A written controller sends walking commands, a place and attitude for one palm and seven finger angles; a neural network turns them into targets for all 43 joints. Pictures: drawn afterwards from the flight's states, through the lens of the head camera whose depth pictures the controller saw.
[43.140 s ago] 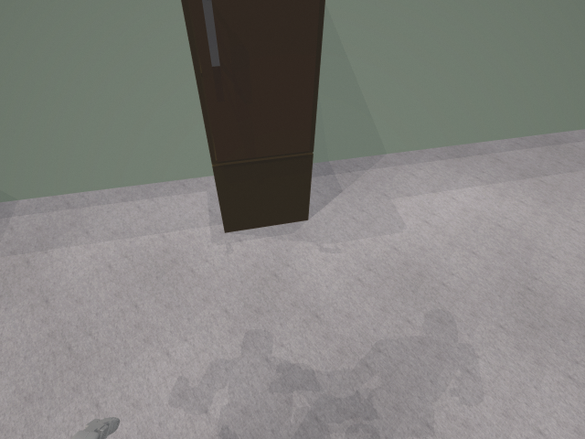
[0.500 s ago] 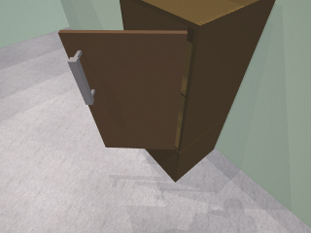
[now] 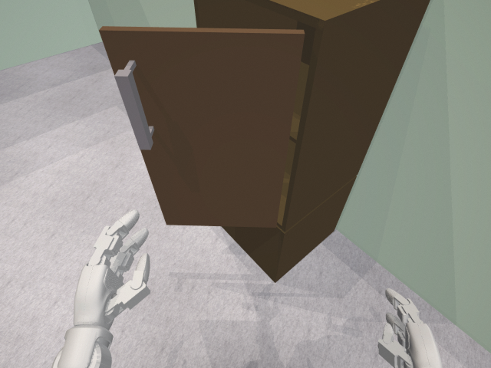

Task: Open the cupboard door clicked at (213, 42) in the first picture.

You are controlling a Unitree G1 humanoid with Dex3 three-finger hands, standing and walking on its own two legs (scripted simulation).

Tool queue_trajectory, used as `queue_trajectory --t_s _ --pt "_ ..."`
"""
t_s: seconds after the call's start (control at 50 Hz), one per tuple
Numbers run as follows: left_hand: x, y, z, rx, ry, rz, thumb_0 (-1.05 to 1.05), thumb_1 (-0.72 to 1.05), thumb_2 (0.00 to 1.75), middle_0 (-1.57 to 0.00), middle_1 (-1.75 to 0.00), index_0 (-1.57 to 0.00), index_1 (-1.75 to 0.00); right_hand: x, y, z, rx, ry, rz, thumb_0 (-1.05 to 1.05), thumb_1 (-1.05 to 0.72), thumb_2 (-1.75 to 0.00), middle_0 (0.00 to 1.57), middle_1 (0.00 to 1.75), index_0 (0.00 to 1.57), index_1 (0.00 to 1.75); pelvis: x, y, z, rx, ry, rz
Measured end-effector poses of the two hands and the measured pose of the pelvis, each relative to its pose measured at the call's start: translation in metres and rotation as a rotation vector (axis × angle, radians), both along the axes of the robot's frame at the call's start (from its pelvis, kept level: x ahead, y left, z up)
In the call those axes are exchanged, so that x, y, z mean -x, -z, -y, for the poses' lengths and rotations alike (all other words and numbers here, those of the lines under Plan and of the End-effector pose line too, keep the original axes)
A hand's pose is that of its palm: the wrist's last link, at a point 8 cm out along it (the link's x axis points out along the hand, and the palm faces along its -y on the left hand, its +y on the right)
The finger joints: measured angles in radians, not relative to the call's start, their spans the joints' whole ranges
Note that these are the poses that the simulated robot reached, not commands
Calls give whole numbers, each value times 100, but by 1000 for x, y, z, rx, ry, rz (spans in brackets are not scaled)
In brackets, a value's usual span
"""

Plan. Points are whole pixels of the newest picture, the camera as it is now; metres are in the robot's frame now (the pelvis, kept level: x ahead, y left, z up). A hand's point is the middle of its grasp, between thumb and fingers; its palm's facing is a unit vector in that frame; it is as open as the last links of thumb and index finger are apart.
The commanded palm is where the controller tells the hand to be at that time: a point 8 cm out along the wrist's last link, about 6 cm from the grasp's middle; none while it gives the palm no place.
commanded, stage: raise the hand with hooked fingers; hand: left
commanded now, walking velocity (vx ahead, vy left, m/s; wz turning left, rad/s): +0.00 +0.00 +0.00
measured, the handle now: (139, 107) +0.55 +0.23 +0.14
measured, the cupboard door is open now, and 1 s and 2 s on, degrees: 48 48 48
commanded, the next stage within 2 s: move the hooked fingers beside the handle in 1.80 s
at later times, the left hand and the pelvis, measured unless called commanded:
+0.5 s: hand (108, 287) +0.23 +0.22 +0.05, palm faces -0.07 -1.00 -0.03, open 10.9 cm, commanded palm +0.19 +0.28 +0.06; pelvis -0.01 +0.03 -0.02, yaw +1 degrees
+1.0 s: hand (48, 229) +0.27 +0.28 +0.14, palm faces +0.12 -0.99 -0.08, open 13.6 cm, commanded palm +0.24 +0.32 +0.13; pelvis +0.01 +0.02 +0.01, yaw +2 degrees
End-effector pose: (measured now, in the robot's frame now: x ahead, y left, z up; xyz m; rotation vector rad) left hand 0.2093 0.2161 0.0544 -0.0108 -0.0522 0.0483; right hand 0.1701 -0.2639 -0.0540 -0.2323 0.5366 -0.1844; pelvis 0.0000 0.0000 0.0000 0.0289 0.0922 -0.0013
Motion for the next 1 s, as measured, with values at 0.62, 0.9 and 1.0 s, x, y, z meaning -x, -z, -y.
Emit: queue_trajectory --t_s 0.62,0.9,1.0 --pt "8 -24 -85 -81 -67 -60 1 3 53 -27 -86 -26 -86 45 31 -69 -45 -56 -173 2 -90 -90 21 30 20 30 4 8 -32 46 -21 -14" --pt "-26 -58 -98 -98 -2 -28 0 -30 39 -29 -107 -29 -107 -7 -5 -49 5 -67 -11 2 -90 -90 20 30 20 30 -7 -6 -22 44 -31 45" --pt "-32 -86 -113 -95 -68 32 0 -41 35 -30 -113 -30 -114 -21 -9 -56 -25 -111 9 2 -90 -90 20 30 20 30 -10 -11 -16 41 -36 66"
